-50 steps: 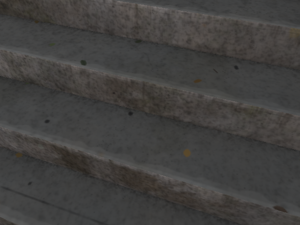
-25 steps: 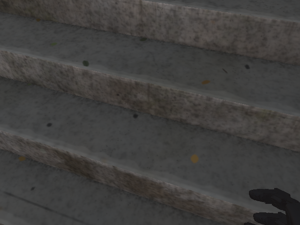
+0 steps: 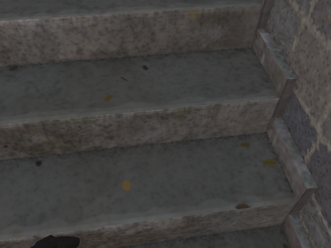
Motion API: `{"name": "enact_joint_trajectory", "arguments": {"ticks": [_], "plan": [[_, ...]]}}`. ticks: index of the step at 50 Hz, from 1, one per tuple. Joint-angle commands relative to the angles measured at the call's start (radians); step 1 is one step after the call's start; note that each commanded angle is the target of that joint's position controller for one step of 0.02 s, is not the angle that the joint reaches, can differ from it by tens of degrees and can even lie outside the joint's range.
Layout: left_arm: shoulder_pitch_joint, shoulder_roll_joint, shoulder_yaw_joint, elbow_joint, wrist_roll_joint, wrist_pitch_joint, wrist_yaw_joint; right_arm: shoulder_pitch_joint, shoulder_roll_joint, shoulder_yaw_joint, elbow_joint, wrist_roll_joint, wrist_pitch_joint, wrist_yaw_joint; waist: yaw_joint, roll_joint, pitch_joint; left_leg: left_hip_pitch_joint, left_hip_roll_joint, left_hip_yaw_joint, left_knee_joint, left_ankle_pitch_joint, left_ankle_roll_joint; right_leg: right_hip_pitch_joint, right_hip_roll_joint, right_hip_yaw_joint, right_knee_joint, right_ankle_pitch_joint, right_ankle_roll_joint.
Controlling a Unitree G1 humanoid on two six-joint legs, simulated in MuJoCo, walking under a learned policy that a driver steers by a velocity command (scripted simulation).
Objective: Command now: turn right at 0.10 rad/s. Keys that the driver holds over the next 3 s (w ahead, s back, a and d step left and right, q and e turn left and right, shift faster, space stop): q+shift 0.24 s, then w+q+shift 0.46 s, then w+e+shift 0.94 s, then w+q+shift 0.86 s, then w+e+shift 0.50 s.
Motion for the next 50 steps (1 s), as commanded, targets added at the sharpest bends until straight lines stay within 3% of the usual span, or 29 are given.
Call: {"name": "enact_joint_trajectory", "arguments": {"ticks": [1,3,5,8,12,14,17,21,23,24,25,27,28,29,30,31,32,33,34,36,38,42,44,45,46,47,48,49,50], "plan": [[0.184,-0.042,-0.023,0.026,-0.021,0.011,0.028,-0.261,0.091,0.096,-0.078,0.025,-0.052,0.103,0.171,0.063,-0.061,0.139,0.250,-0.465,-0.110,0.545,0.058,-0.141,-0.075,-0.058,0.204,-0.057,0.133],[0.094,-0.036,-0.024,-0.035,-0.031,-0.016,0.058,-0.339,-0.004,0.072,-0.108,0.029,-0.043,0.124,0.198,0.024,-0.065,0.074,0.175,-0.334,-0.050,0.697,-0.034,-0.037,-0.100,-0.197,0.033,0.035,0.131],[-0.045,-0.001,-0.010,-0.111,-0.037,-0.040,0.090,-0.115,-0.163,-0.004,-0.037,0.018,-0.025,0.103,0.095,0.115,-0.054,0.142,0.157,-0.363,-0.076,0.634,0.037,0.016,-0.057,-0.292,-0.163,0.127,0.051],[-0.069,0.016,-0.005,-0.124,-0.010,-0.070,0.110,-0.007,-0.100,0.005,-0.015,0.005,-0.060,0.059,0.031,0.133,-0.086,0.254,0.239,-0.540,-0.089,0.570,0.152,-0.082,-0.098,-0.251,-0.049,0.184,-0.033],[-0.079,-0.002,0.008,-0.165,0.027,-0.055,0.087,0.013,-0.134,-0.001,-0.049,0.006,-0.064,0.023,0.040,0.153,-0.063,0.192,0.259,-0.640,-0.166,0.422,0.268,-0.123,-0.046,-0.282,0.113,0.011,-0.025],[0.032,0.012,0.018,-0.142,0.032,-0.033,0.084,0.129,-0.139,-0.019,-0.014,-0.025,-0.047,0.026,-0.020,0.178,-0.017,0.126,0.243,-0.745,-0.323,-0.173,0.311,-0.222,-0.048,-0.203,0.435,-0.093,-0.019],[0.034,-0.042,-0.007,-0.113,0.077,-0.032,0.074,0.153,-0.020,0.047,0.021,-0.037,-0.052,0.050,-0.009,0.081,0.001,0.203,0.250,-0.820,-0.296,-0.244,0.294,-0.554,-0.042,-0.127,0.960,0.026,-0.033],[-0.087,-0.085,-0.046,-0.166,0.041,-0.066,0.084,0.164,-0.050,0.047,0.021,-0.015,-0.072,0.028,-0.042,0.029,-0.045,0.350,0.196,-0.658,-0.292,-0.051,0.203,-0.554,-0.092,-0.223,0.552,-0.104,0.001],[0.065,-0.053,-0.015,-0.169,0.045,-0.047,0.043,-0.127,-0.143,0.023,-0.080,0.017,-0.062,0.045,0.095,0.113,-0.010,-0.174,0.071,-0.505,-0.385,0.061,0.177,0.090,-0.069,-0.310,0.260,-0.092,0.008],[-0.012,0.039,-0.014,-0.165,-0.013,-0.017,0.076,-0.012,-0.209,-0.032,0.006,-0.011,-0.025,0.000,0.038,0.153,0.110,-0.148,0.016,-0.366,-0.349,0.094,0.179,-0.007,-0.077,-0.451,0.088,-0.243,-0.063],[0.063,0.047,-0.002,-0.156,-0.037,0.002,0.094,0.009,-0.198,-0.033,-0.008,-0.025,-0.019,0.002,0.039,0.286,0.055,-0.133,0.031,-0.429,-0.303,0.247,0.182,0.095,-0.061,-0.467,0.077,-0.178,-0.086],[0.321,0.057,0.016,-0.103,-0.065,0.003,0.120,-0.150,-0.144,-0.030,-0.080,-0.047,-0.012,0.015,0.233,0.210,-0.015,-0.309,0.028,-0.497,-0.017,0.364,0.105,0.475,-0.077,-0.370,-0.258,0.179,-0.112],[0.439,0.130,0.039,-0.033,-0.004,-0.018,0.123,-0.226,-0.047,-0.016,-0.149,-0.030,-0.015,0.036,0.257,-0.130,-0.034,-0.458,-0.131,-0.269,0.441,0.225,0.010,0.693,-0.189,-0.244,-0.385,0.298,-0.086],[0.459,0.049,0.009,0.029,0.013,-0.022,0.130,-0.267,0.082,0.024,-0.157,-0.053,-0.036,0.032,0.235,-0.226,-0.007,-0.657,-0.142,-0.240,0.915,-0.064,0.005,0.693,-0.288,-0.183,-0.355,0.446,-0.054],[0.420,0.043,-0.013,0.019,0.045,-0.027,0.142,-0.205,0.163,0.055,-0.181,-0.062,-0.061,0.019,0.139,-0.162,0.034,-0.828,-0.106,-0.268,1.226,-0.061,0.018,0.635,-0.426,-0.043,-0.295,0.809,-0.039],[0.348,0.038,-0.010,-0.001,0.082,-0.034,0.129,0.044,0.056,0.027,-0.158,-0.059,-0.039,0.013,-0.017,-0.145,-0.145,-0.856,-0.040,-0.239,1.388,-0.097,-0.009,0.772,-0.532,0.010,-0.233,1.011,-0.049],[0.276,0.150,0.032,-0.044,0.068,-0.060,0.149,0.075,-0.002,0.026,-0.163,-0.067,-0.001,0.021,-0.035,-0.281,-0.205,-0.951,0.044,-0.209,1.551,-0.068,-0.021,0.742,-0.685,0.352,-0.452,0.217,-0.203],[0.155,0.098,0.023,-0.036,0.014,-0.081,0.146,-0.079,-0.015,0.037,-0.196,-0.110,0.036,0.023,-0.046,-0.136,-0.002,-0.975,0.121,-0.213,1.655,-0.017,-0.034,0.490,-0.625,0.319,-0.618,-0.283,-0.242],[0.173,0.041,0.002,0.019,0.002,-0.098,0.128,-0.239,-0.041,0.035,-0.223,-0.132,0.054,0.023,0.019,-0.001,0.137,-1.047,0.091,-0.154,1.736,-0.025,-0.021,0.400,-0.549,0.205,-0.662,-0.253,-0.230],[0.374,-0.023,-0.013,0.174,0.045,-0.122,0.126,-0.406,0.045,0.057,-0.262,-0.073,0.064,0.053,0.070,0.021,0.342,-1.197,0.054,-0.217,1.799,-0.053,0.018,0.406,-0.464,-0.054,-0.648,0.150,-0.191],[0.489,-0.048,-0.009,0.265,0.027,-0.126,0.111,-0.442,0.137,0.087,-0.286,-0.028,0.070,0.055,0.060,0.005,0.384,-1.221,-0.009,-0.182,1.701,-0.120,0.067,0.389,-0.361,-0.215,-0.647,0.282,-0.112],[0.530,-0.077,-0.022,0.366,-0.033,-0.096,0.111,-0.547,0.139,0.125,-0.376,-0.017,0.053,0.065,0.018,-0.069,0.357,-1.001,0.070,0.071,1.244,-0.294,0.082,0.312,-0.294,-0.362,-0.867,0.696,-0.149],[0.425,-0.037,-0.024,0.268,-0.059,-0.085,0.125,-0.399,0.062,0.108,-0.285,0.004,0.059,0.074,-0.033,0.023,0.065,-0.154,-0.036,0.287,0.744,-0.087,0.050,0.154,-0.266,-0.401,-0.811,1.924,-0.181],[0.386,0.122,0.004,0.240,-0.058,-0.129,0.121,-0.125,0.059,0.080,-0.245,0.022,0.063,0.041,-0.181,-0.195,-0.102,0.208,-0.091,0.183,0.775,-0.036,0.054,0.137,-0.370,-0.366,-0.601,2.470,-0.217],[0.254,0.304,0.053,0.185,-0.088,-0.181,0.105,0.032,-0.060,0.032,-0.222,0.010,0.095,0.009,-0.302,-0.281,-0.312,0.309,-0.073,0.042,0.727,-0.103,0.050,0.237,-0.408,-0.313,-0.335,2.805,-0.214],[0.181,0.303,0.092,0.121,-0.104,-0.204,0.078,0.102,-0.093,0.006,-0.215,-0.029,0.095,0.006,-0.350,-0.370,-0.356,0.369,-0.074,-0.011,0.375,-0.115,0.058,0.300,-0.356,-0.260,-0.033,2.597,-0.223],[0.259,0.138,0.071,0.116,-0.083,-0.200,0.046,0.018,-0.165,-0.023,-0.147,-0.028,0.064,0.013,-0.233,-0.114,-0.337,0.550,0.153,-0.449,0.124,-0.100,0.118,-0.061,-0.183,-0.251,0.377,1.313,-0.182],[0.240,0.106,0.078,0.052,-0.085,-0.190,0.010,0.123,-0.230,-0.059,-0.108,-0.053,0.054,0.013,-0.261,0.191,-0.495,0.581,0.413,-0.888,-0.118,0.162,0.186,-0.162,0.012,-0.219,0.968,0.468,-0.186],[0.202,0.008,0.077,0.005,-0.073,-0.190,0.032,0.089,-0.183,-0.043,-0.064,-0.092,0.019,0.033,-0.186,0.115,-0.461,0.546,0.401,-0.854,-0.167,0.093,0.230,-0.245,-0.029,-0.082,1.236,0.472,-0.197]]}}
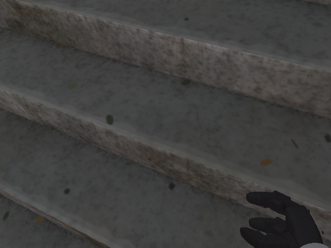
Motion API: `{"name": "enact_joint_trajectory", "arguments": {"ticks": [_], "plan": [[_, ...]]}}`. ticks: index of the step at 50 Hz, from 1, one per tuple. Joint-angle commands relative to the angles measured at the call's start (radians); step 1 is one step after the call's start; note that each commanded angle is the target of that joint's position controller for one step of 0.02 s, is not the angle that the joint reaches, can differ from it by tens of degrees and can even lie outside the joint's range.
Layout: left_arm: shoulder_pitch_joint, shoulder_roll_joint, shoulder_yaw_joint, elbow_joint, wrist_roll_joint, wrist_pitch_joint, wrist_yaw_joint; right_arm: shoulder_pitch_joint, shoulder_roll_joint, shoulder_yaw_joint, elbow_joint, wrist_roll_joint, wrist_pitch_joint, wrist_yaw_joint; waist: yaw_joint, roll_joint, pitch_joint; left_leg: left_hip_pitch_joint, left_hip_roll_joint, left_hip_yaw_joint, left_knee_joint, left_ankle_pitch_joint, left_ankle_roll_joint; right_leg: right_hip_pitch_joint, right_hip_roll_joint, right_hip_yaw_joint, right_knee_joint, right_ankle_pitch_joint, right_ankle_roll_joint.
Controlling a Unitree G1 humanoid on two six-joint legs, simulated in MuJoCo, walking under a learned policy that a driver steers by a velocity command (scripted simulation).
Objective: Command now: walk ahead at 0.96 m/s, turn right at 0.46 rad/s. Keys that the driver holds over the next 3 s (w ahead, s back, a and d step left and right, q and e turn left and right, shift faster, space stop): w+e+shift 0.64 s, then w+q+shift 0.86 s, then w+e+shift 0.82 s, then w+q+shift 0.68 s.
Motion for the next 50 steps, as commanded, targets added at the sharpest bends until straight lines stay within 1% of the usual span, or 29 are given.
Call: {"name": "enact_joint_trajectory", "arguments": {"ticks": [1,2,4,7,9,10,12,13,14,15,16,17,18,19,21,27,29,31,32,33,34,37,39,43,45,46,47,48,50], "plan": [[-0.323,0.075,0.039,-0.338,0.022,-0.039,0.001,0.301,-0.230,-0.126,0.141,-0.032,-0.065,0.004,-0.194,-0.034,-0.397,0.852,0.387,-0.845,-0.810,0.128,0.229,-0.674,0.085,0.081,1.035,-0.054,-0.063],[-0.397,-0.049,-0.011,-0.391,0.071,-0.008,0.021,0.313,-0.131,-0.098,0.247,-0.030,-0.080,-0.002,-0.131,-0.074,-0.167,0.712,0.355,-0.682,-0.798,0.172,0.176,-0.862,0.047,0.072,1.139,-0.132,-0.099],[-0.373,-0.128,-0.059,-0.410,0.060,0.044,0.036,0.354,0.042,-0.040,0.345,-0.051,-0.097,-0.014,-0.037,0.000,-0.035,0.581,0.330,-0.394,-0.847,0.281,0.119,-0.995,0.041,0.088,1.297,-0.296,-0.153],[-0.547,-0.156,-0.081,-0.502,0.024,0.108,0.057,0.301,0.022,-0.017,0.462,-0.041,-0.141,-0.009,0.078,0.032,0.171,0.362,0.382,-0.108,-1.116,0.261,0.013,-1.192,0.075,0.097,1.402,-0.572,-0.153],[-0.593,-0.082,-0.086,-0.532,0.001,0.116,0.062,0.137,-0.022,-0.005,0.434,-0.007,-0.143,-0.002,0.198,-0.053,0.260,0.024,0.246,0.174,-1.245,0.448,-0.058,-0.913,0.076,-0.014,0.815,-0.455,-0.129],[-0.529,-0.030,-0.082,-0.482,-0.011,0.144,0.055,0.166,-0.045,-0.004,0.426,0.021,-0.140,-0.028,0.195,-0.033,0.227,-0.132,0.168,0.255,-1.301,0.618,0.010,-0.601,0.132,-0.159,0.566,-0.331,-0.097],[-0.175,0.110,-0.035,-0.303,0.047,0.166,0.025,0.213,-0.296,-0.043,0.323,0.108,-0.185,-0.075,0.257,0.001,-0.176,0.161,0.233,0.223,-1.220,1.806,0.118,-0.103,0.214,-0.336,0.572,-0.282,-0.051],[-0.055,0.189,-0.006,-0.274,0.080,0.165,0.040,0.140,-0.443,-0.090,0.280,0.112,-0.209,-0.070,0.337,0.010,-0.315,0.418,0.270,0.195,-0.976,2.181,0.105,-0.080,0.200,-0.338,0.441,-0.335,-0.039],[0.035,0.234,0.013,-0.258,0.082,0.147,0.048,0.103,-0.475,-0.116,0.246,0.124,-0.197,-0.054,0.371,0.037,-0.440,0.631,0.312,0.138,-0.681,2.311,0.098,-0.044,0.199,-0.287,0.249,-0.312,-0.052],[0.032,0.280,0.020,-0.264,0.070,0.122,0.048,0.126,-0.426,-0.116,0.199,0.113,-0.182,-0.027,0.327,0.032,-0.501,0.761,0.302,0.096,-0.366,2.179,0.093,-0.008,0.213,-0.188,-0.122,-0.320,-0.060],[-0.074,0.253,0.039,-0.262,0.054,0.111,0.031,0.125,-0.334,-0.110,0.182,0.060,-0.172,-0.004,0.276,0.012,-0.375,0.700,0.198,0.047,0.010,1.458,0.044,-0.016,0.200,0.002,-0.567,-0.234,-0.127],[-0.204,0.314,0.077,-0.211,0.047,0.111,0.028,0.102,-0.160,-0.065,0.064,-0.014,-0.175,0.028,0.110,-0.408,-0.102,0.113,-0.081,-0.065,0.557,0.374,-0.055,0.032,0.156,0.296,-0.501,0.436,-0.194],[-0.337,0.261,0.040,-0.257,0.030,0.124,0.046,0.241,-0.029,-0.029,-0.016,-0.069,-0.179,0.033,-0.076,-0.218,-0.226,-0.097,-0.042,-0.220,0.822,0.353,-0.062,0.110,0.118,0.520,-0.544,0.399,-0.267],[-0.321,0.207,0.025,-0.245,0.055,0.138,0.049,0.197,-0.023,-0.012,-0.061,-0.043,-0.189,0.036,-0.055,-0.127,-0.266,-0.176,-0.047,-0.211,1.007,0.309,-0.057,0.054,0.064,0.701,-0.674,-0.121,-0.350],[-0.145,0.233,0.041,-0.115,0.085,0.098,0.032,0.007,0.099,0.047,-0.173,-0.082,-0.192,0.012,-0.039,0.001,-0.018,-0.503,-0.008,-0.219,1.184,0.127,-0.018,-0.003,0.053,0.668,-0.754,-0.336,-0.302],[-0.067,0.205,0.040,-0.031,0.074,0.050,0.043,-0.317,0.040,0.075,-0.374,-0.034,-0.150,-0.051,-0.033,0.007,0.121,-0.308,0.106,-0.084,0.546,-0.225,0.001,-0.383,0.065,0.350,-1.084,0.000,-0.187],[-0.119,0.223,0.042,-0.099,0.009,0.060,0.072,-0.104,0.019,0.063,-0.277,0.035,-0.133,-0.052,-0.104,0.050,-0.191,0.690,-0.013,0.064,0.136,0.071,-0.028,-0.653,0.072,0.260,-1.092,0.801,-0.201],[-0.333,0.496,0.141,-0.181,0.036,0.024,0.043,0.357,-0.136,-0.030,-0.140,0.042,-0.092,-0.080,-0.383,-0.091,-0.550,0.922,-0.010,-0.111,-0.012,0.032,-0.012,-0.327,0.012,0.269,-0.567,1.711,-0.132],[-0.388,0.421,0.148,-0.222,0.042,-0.025,0.004,0.477,-0.223,-0.067,-0.089,0.025,-0.111,-0.077,-0.405,0.043,-0.620,0.990,0.068,-0.256,-0.345,-0.079,0.033,-0.288,0.093,0.262,-0.164,1.577,-0.052],[-0.435,0.225,0.095,-0.222,0.094,-0.066,-0.039,0.442,-0.234,-0.083,-0.014,0.037,-0.122,-0.071,-0.354,0.282,-0.531,1.016,0.165,-0.356,-0.568,0.275,0.093,-0.370,0.235,0.176,0.229,0.211,-0.014],[-0.292,0.144,0.077,-0.231,0.091,-0.061,-0.049,0.413,-0.263,-0.101,0.040,0.011,-0.115,-0.102,-0.229,0.444,-0.540,0.964,0.385,-0.935,-0.798,0.436,0.256,-0.638,0.332,0.204,0.722,-0.163,0.025],[-0.517,0.003,-0.009,-0.379,0.151,0.002,-0.019,0.376,-0.057,-0.070,0.220,0.020,-0.160,-0.053,-0.121,-0.070,-0.135,0.826,0.318,-0.754,-0.800,0.103,0.233,-1.068,0.214,0.158,1.120,-0.310,-0.064],[-0.553,-0.086,-0.060,-0.423,0.144,0.036,-0.004,0.488,0.013,-0.053,0.356,0.022,-0.184,-0.036,-0.081,-0.081,-0.027,0.753,0.280,-0.515,-0.850,0.210,0.132,-1.201,0.187,0.145,1.235,-0.474,-0.104],[-0.889,-0.057,-0.100,-0.642,0.109,0.071,0.030,0.478,-0.018,-0.035,0.445,0.018,-0.205,-0.026,-0.021,0.024,0.190,0.385,0.235,-0.281,-1.193,0.623,0.118,-1.141,0.055,-0.143,0.912,-0.713,-0.037],[-0.703,-0.042,-0.134,-0.617,0.084,0.071,0.011,0.357,-0.128,-0.058,0.401,0.096,-0.189,-0.047,0.087,-0.085,-0.031,-0.020,0.116,-0.118,-1.359,0.651,0.122,-0.217,0.019,-0.172,0.172,-0.329,-0.042],[-0.528,0.026,-0.092,-0.539,0.058,0.071,0.029,0.482,-0.229,-0.066,0.363,0.130,-0.222,-0.043,0.082,-0.088,-0.258,0.007,0.146,-0.209,-1.232,1.349,0.171,0.209,0.139,-0.260,0.209,-0.329,-0.008],[-0.264,0.072,-0.058,-0.511,0.083,0.091,0.044,0.435,-0.415,-0.124,0.325,0.128,-0.251,-0.017,0.234,0.044,-0.394,0.182,0.215,-0.232,-1.041,1.782,0.146,0.327,0.156,-0.200,0.149,-0.365,0.002],[-0.129,0.180,0.007,-0.460,0.112,0.126,0.066,0.334,-0.481,-0.173,0.289,0.118,-0.265,0.011,0.343,0.051,-0.510,0.376,0.240,-0.279,-0.687,1.985,0.100,0.283,0.137,-0.095,-0.007,-0.530,-0.005],[-0.152,0.364,0.074,-0.408,0.114,0.107,0.066,0.300,-0.248,-0.160,0.174,0.074,-0.253,0.048,0.225,-0.446,-0.609,0.103,-0.095,-0.365,0.416,0.492,0.006,0.290,-0.308,0.784,-0.708,-0.464,-0.104]]}}
Over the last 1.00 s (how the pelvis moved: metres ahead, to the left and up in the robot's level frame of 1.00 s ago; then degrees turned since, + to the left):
0.25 0.08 0.07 31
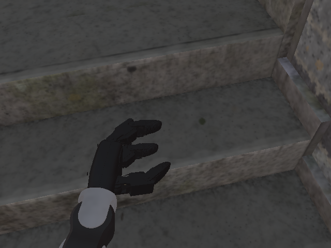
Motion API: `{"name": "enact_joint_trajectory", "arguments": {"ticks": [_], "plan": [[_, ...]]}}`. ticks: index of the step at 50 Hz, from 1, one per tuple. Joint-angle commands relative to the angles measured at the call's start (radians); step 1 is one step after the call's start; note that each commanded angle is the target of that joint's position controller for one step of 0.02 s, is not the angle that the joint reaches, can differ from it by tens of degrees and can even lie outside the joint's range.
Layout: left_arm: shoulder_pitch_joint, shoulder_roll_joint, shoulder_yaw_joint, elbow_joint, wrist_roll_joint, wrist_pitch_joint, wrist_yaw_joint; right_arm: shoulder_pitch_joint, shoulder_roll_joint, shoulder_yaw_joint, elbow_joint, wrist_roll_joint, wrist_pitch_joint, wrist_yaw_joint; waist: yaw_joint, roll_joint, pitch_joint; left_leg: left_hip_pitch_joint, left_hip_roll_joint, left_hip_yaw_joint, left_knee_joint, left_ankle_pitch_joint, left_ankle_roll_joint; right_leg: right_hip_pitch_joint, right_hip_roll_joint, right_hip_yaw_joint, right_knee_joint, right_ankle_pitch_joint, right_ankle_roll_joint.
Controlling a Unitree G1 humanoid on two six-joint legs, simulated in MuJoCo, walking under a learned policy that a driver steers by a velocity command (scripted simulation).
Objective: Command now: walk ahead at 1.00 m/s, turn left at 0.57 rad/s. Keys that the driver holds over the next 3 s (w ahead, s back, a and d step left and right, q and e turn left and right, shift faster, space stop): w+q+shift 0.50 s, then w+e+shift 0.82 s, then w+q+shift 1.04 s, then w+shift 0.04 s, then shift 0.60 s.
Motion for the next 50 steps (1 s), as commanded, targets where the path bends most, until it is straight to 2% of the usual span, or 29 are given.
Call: {"name": "enact_joint_trajectory", "arguments": {"ticks": [1,3,5,8,11,12,15,16,17,18,19,20,21,23,26,28,30,32,34,36,37,38,39,40,42,46,48,49,50], "plan": [[0.475,0.367,0.205,0.124,-0.003,0.023,0.003,-0.319,-0.124,-0.050,-0.352,-0.055,-0.045,0.019,0.264,-0.233,-0.486,-0.694,-0.120,-0.178,1.306,-0.028,0.003,0.982,-0.406,0.969,-0.928,-0.148,-0.132],[0.380,0.244,0.168,0.277,-0.036,-0.018,-0.008,-0.406,0.029,-0.004,-0.409,-0.091,0.006,0.001,0.125,-0.065,-0.045,-0.924,-0.057,-0.036,1.445,-0.008,0.040,0.709,-0.316,0.577,-0.868,-0.075,-0.129],[0.474,0.092,0.126,0.434,-0.018,-0.048,-0.031,-0.417,0.127,0.058,-0.444,-0.096,0.042,-0.001,0.057,-0.087,0.022,-1.062,-0.044,-0.039,1.667,-0.121,0.089,0.720,-0.245,0.263,-0.864,0.346,-0.067],[0.475,0.075,0.114,0.548,-0.002,-0.079,-0.048,-0.506,0.146,0.083,-0.486,-0.043,0.109,-0.032,0.005,-0.120,0.125,-1.127,-0.084,0.040,1.630,-0.345,0.101,0.586,-0.244,0.027,-1.055,0.412,-0.016],[0.502,0.105,0.100,0.640,-0.018,-0.104,-0.061,-0.736,0.119,0.111,-0.616,-0.052,0.138,-0.077,-0.074,-0.037,0.211,-1.078,-0.068,0.102,1.287,-0.429,0.142,0.473,-0.169,-0.199,-1.229,0.605,0.065],[0.533,0.119,0.090,0.660,-0.055,-0.097,-0.040,-0.787,0.125,0.120,-0.636,-0.042,0.153,-0.071,-0.067,-0.072,0.203,-0.925,-0.085,0.180,1.121,-0.352,0.130,0.370,-0.144,-0.254,-1.295,0.760,0.048],[0.487,0.468,0.156,0.496,-0.119,-0.110,0.051,-0.393,-0.100,0.057,-0.485,-0.077,0.204,-0.045,-0.194,-0.141,-0.199,-0.253,-0.173,0.429,0.850,-0.368,0.089,0.560,-0.222,-0.239,-1.081,2.174,-0.091],[0.433,0.552,0.185,0.448,-0.125,-0.114,0.061,-0.281,-0.131,0.048,-0.413,-0.043,0.215,-0.047,-0.233,-0.147,-0.357,-0.186,-0.188,0.358,0.789,-0.352,0.118,0.702,-0.241,-0.229,-0.836,2.488,-0.079],[0.345,0.541,0.203,0.388,-0.132,-0.120,0.029,-0.120,-0.184,0.030,-0.406,-0.059,0.194,-0.043,-0.260,-0.235,-0.407,-0.096,-0.161,0.283,0.524,-0.400,0.123,0.818,-0.298,-0.135,-0.550,2.420,-0.073],[0.366,0.465,0.194,0.352,-0.133,-0.101,0.004,-0.184,-0.251,-0.001,-0.398,-0.055,0.159,-0.026,-0.219,-0.132,-0.388,-0.029,-0.203,0.146,0.142,-0.321,0.147,0.822,-0.191,-0.119,-0.181,1.947,-0.066],[0.358,0.264,0.150,0.310,-0.031,-0.082,-0.036,-0.441,-0.218,-0.017,-0.391,-0.040,0.141,-0.013,-0.043,0.110,-0.166,-0.030,-0.171,-0.163,0.003,-0.144,0.212,0.369,0.014,0.013,0.274,0.484,-0.009],[0.447,0.208,0.130,0.173,0.044,-0.080,-0.052,-0.514,-0.258,-0.016,-0.426,-0.046,0.148,-0.032,0.083,0.160,-0.297,0.161,-0.026,-0.575,-0.097,0.194,0.339,0.045,0.093,0.164,0.749,0.327,0.035],[0.372,0.204,0.118,0.104,0.056,-0.084,-0.057,-0.446,-0.222,-0.013,-0.412,-0.070,0.155,-0.051,0.052,0.073,-0.341,0.180,0.058,-0.712,-0.280,-0.314,0.330,-0.120,0.090,0.186,0.944,0.324,-0.001],[0.268,0.073,0.053,0.047,0.077,-0.071,-0.034,-0.307,-0.174,0.001,-0.269,-0.087,0.125,-0.045,0.100,-0.072,-0.034,0.016,0.022,-0.562,-0.331,-0.379,0.209,-0.365,0.029,0.156,1.141,0.247,-0.038],[0.249,0.043,0.029,0.053,0.023,-0.013,0.008,-0.249,-0.107,0.035,-0.188,-0.099,0.076,-0.025,0.126,-0.057,0.094,-0.162,-0.006,-0.321,-0.305,-0.190,0.163,-0.457,0.022,0.067,1.276,0.096,-0.055],[0.108,-0.023,0.001,-0.021,0.027,0.012,0.030,-0.196,-0.107,0.049,-0.112,-0.092,0.057,-0.010,0.132,-0.055,0.164,-0.212,0.022,-0.237,-0.351,-0.173,0.087,-0.577,-0.034,0.050,1.202,0.019,-0.087],[-0.007,0.038,-0.008,-0.078,-0.006,0.031,0.055,-0.236,-0.115,0.054,-0.088,-0.057,0.041,-0.010,0.125,-0.077,0.219,-0.479,-0.005,-0.120,-0.621,0.008,0.048,-0.262,-0.044,-0.082,0.678,0.042,-0.070],[0.116,0.077,0.008,-0.045,-0.026,0.032,0.056,-0.290,-0.144,0.046,-0.104,-0.055,0.041,-0.051,0.185,0.017,0.039,-0.392,0.020,0.028,-0.642,0.610,0.072,0.091,-0.052,-0.126,0.484,0.093,-0.081],[0.338,0.143,0.039,0.043,-0.052,0.040,0.046,-0.265,-0.280,-0.002,-0.137,0.017,0.040,-0.071,0.252,0.080,-0.264,-0.161,0.126,0.063,-0.399,1.590,0.068,0.479,0.035,-0.099,0.226,0.127,-0.140],[0.505,0.314,0.093,0.133,-0.082,0.015,0.009,-0.345,-0.424,-0.057,-0.207,0.025,0.028,-0.079,0.387,-0.081,-0.452,0.177,0.129,0.036,0.097,1.776,0.028,0.576,0.119,-0.127,-0.227,0.166,-0.066],[0.614,0.335,0.114,0.200,-0.115,0.001,-0.002,-0.487,-0.401,-0.072,-0.283,0.010,0.016,-0.069,0.462,-0.083,-0.446,0.193,0.043,0.077,0.512,1.598,-0.007,0.666,0.083,-0.050,-0.665,0.358,-0.128],[0.578,0.317,0.140,0.334,-0.122,0.010,-0.013,-0.570,-0.217,-0.032,-0.350,-0.079,0.011,-0.058,0.376,-0.274,-0.273,-0.198,-0.140,0.092,0.922,0.164,-0.059,0.804,0.056,0.157,-0.865,0.417,-0.208],[0.653,0.317,0.149,0.396,-0.067,0.009,-0.014,-0.478,-0.010,0.023,-0.446,-0.145,-0.022,-0.061,0.221,-0.345,-0.154,-0.799,-0.226,-0.064,1.421,-0.320,-0.078,1.113,-0.094,0.452,-0.565,1.409,-0.303],[0.718,0.231,0.137,0.420,-0.039,0.033,0.011,-0.514,0.052,0.058,-0.504,-0.150,-0.021,-0.023,0.177,-0.103,-0.301,-1.049,-0.177,-0.030,1.599,-0.294,-0.015,1.266,-0.120,0.688,-0.740,0.863,-0.376],[0.666,0.176,0.139,0.458,-0.002,0.009,0.006,-0.645,0.141,0.118,-0.609,-0.156,0.007,-0.009,0.110,-0.019,0.011,-1.357,-0.091,0.020,1.848,-0.439,0.049,1.031,-0.169,0.743,-0.927,0.221,-0.317],[0.668,0.116,0.095,0.560,-0.026,-0.062,-0.024,-0.882,0.149,0.168,-0.749,-0.085,0.072,-0.047,0.050,0.028,0.362,-1.265,-0.001,0.187,1.613,-0.636,0.051,0.376,-0.049,0.362,-1.154,0.283,-0.125],[0.747,0.155,0.100,0.611,-0.059,-0.052,-0.010,-0.949,0.145,0.196,-0.811,-0.077,0.066,-0.043,0.088,-0.013,0.290,-0.977,0.029,0.270,1.227,-0.625,0.055,0.251,-0.019,0.295,-1.337,0.542,-0.151],[0.722,0.164,0.102,0.587,-0.080,-0.030,0.008,-0.874,0.141,0.207,-0.805,-0.060,0.075,-0.033,0.050,0.062,0.140,-0.440,0.011,0.313,0.885,-0.444,0.038,0.080,0.002,0.217,-1.421,0.698,-0.167],[0.746,0.248,0.117,0.543,-0.133,-0.052,0.022,-0.699,0.093,0.173,-0.712,-0.046,0.069,-0.029,-0.010,0.105,-0.133,0.096,-0.109,0.356,0.849,-0.295,0.033,0.051,-0.001,0.237,-1.288,1.449,-0.181]]}}
Over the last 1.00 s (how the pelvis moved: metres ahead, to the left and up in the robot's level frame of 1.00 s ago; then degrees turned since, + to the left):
0.73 -0.31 0.51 -31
